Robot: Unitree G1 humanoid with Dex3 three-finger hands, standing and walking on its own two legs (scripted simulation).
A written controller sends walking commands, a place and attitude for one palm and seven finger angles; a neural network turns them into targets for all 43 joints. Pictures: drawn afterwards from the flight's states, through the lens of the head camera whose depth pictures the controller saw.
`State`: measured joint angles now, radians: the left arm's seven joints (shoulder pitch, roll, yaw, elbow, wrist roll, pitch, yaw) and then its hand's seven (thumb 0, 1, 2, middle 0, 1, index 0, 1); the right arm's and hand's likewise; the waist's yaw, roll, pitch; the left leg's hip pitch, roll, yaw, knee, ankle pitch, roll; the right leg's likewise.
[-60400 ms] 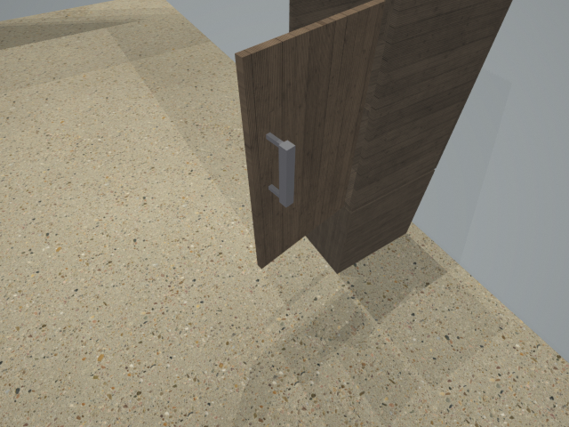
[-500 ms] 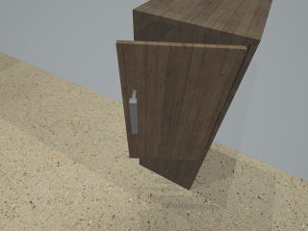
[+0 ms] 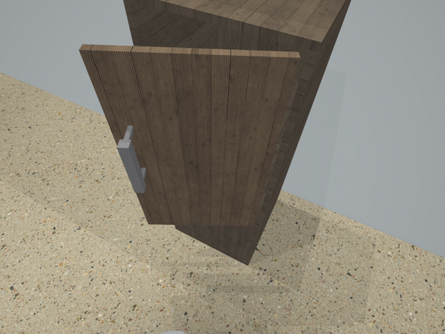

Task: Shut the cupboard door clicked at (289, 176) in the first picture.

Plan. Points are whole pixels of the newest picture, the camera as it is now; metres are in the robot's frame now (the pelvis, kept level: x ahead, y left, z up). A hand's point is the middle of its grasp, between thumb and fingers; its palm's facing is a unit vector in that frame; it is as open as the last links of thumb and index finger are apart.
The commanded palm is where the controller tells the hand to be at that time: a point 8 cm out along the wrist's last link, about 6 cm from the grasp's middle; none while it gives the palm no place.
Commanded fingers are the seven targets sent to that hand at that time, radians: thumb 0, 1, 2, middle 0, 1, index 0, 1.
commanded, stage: come to a stop and stand still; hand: left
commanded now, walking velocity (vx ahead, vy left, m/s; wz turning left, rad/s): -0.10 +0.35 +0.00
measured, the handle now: (135, 160) +0.44 +0.22 +0.02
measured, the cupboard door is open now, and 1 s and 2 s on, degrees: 27 27 27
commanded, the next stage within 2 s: look again from close up in 1.68 s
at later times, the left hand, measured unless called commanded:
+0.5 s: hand out of the picture +0.01 +0.21 -0.17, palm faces +0.02 -0.97 -0.24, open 7.4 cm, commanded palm none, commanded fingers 0.00 0.90 0.90 -0.20 -0.30 -0.20 -0.30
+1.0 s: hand out of the picture +0.06 +0.20 -0.17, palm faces -0.02 -0.98 -0.20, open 7.3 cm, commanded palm none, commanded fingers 0.00 0.90 0.90 -0.20 -0.30 -0.20 -0.30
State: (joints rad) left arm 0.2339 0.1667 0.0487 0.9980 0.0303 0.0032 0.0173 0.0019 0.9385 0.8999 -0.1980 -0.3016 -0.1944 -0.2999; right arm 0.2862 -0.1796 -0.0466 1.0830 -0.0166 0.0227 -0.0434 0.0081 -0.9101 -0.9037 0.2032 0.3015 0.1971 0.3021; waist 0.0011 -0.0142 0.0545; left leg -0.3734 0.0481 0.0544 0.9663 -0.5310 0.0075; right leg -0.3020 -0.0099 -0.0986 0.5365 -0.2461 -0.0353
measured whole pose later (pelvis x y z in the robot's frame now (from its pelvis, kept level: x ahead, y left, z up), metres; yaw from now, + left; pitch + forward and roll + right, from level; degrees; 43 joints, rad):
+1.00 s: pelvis +0.04 +0.02 +0.01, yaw -2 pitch +0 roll +0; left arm 0.25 0.16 -0.02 1.08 0.01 0.00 0.03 0.01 0.93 0.90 -0.20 -0.30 -0.20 -0.30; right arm 0.31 -0.15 0.03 1.10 -0.01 -0.02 -0.03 0.01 -0.91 -0.90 0.20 0.30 0.20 0.30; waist 0.00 0.01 0.04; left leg -0.15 -0.07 0.12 0.39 -0.24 0.10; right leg -0.20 -0.04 -0.05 0.46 -0.25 0.01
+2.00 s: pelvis +0.07 +0.00 +0.01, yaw -1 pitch +0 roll +0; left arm 0.27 0.14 -0.02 1.14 0.01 -0.01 0.04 0.01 0.92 0.90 -0.20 -0.30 -0.19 -0.30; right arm 0.28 -0.13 0.03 1.17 -0.01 -0.03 -0.05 0.01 -0.92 -0.90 0.20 0.30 0.20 0.30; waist 0.01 -0.01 0.05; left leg -0.08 -0.05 0.10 0.36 -0.27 0.07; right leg -0.12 -0.01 -0.07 0.42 -0.29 -0.01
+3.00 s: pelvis -0.01 -0.02 +0.00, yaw +2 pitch +0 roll +0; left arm 0.24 0.18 0.04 1.01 0.03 0.00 0.02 0.00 0.92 0.90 -0.20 -0.30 -0.20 -0.30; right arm 0.23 -0.15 -0.04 1.06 -0.02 0.02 -0.01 0.01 -0.92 -0.90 0.20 0.30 0.20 0.30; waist 0.05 -0.04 0.02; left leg -0.21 0.02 0.04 0.63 -0.40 0.01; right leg -0.29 0.00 -0.14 0.49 -0.22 -0.07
